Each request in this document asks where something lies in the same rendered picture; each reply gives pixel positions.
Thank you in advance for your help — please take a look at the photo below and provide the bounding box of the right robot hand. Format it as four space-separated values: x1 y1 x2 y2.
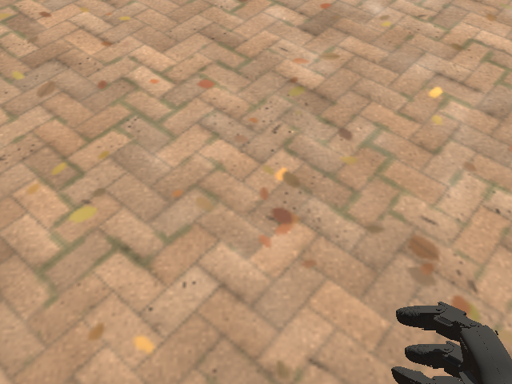
391 302 512 384

